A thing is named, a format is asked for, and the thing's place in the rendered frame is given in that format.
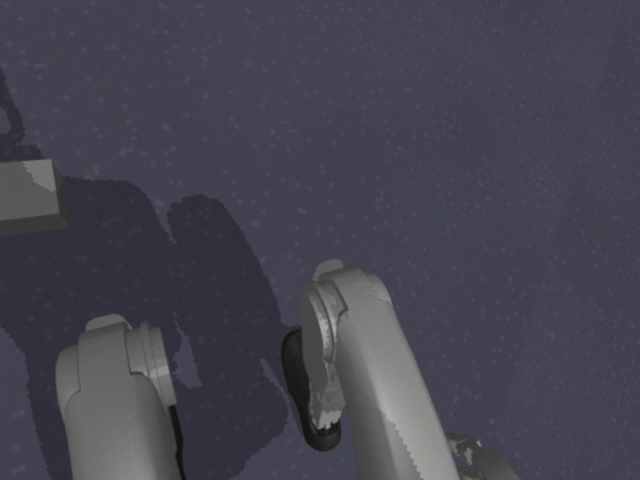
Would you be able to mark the right robot foot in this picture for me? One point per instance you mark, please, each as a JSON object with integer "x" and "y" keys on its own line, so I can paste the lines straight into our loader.
{"x": 298, "y": 386}

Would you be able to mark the carton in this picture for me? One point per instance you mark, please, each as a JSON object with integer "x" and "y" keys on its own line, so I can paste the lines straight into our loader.
{"x": 32, "y": 197}

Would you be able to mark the right robot hand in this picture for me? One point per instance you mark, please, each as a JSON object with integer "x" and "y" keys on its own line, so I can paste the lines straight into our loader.
{"x": 487, "y": 464}

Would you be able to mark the left robot foot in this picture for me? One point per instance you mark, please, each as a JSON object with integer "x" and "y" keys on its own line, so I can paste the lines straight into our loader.
{"x": 179, "y": 440}

